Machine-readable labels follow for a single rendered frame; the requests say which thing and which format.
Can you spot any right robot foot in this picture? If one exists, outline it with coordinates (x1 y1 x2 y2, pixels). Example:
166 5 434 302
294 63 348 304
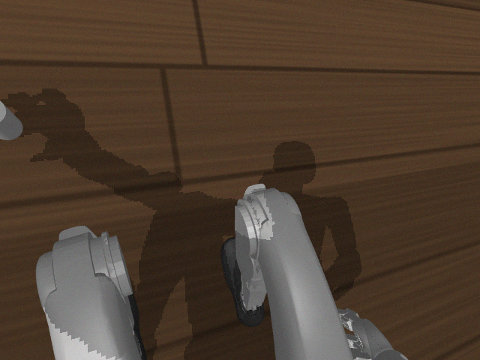
220 237 264 327

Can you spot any right robot hand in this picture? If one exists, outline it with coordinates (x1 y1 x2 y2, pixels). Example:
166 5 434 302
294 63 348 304
337 308 394 360

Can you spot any can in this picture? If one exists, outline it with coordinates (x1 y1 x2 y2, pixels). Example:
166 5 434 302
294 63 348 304
0 101 23 140

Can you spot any left robot foot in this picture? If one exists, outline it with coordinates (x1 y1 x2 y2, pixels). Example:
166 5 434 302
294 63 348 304
128 293 147 360

